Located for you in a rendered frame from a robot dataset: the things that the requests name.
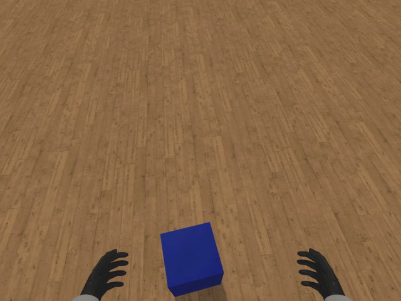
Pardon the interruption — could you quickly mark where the carton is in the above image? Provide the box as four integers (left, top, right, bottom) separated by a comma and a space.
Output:
160, 222, 224, 297

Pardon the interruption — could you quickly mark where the left robot hand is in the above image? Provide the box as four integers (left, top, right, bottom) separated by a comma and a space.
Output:
80, 249, 128, 301

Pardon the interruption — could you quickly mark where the right robot hand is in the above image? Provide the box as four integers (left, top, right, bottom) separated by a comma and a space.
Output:
297, 248, 345, 301

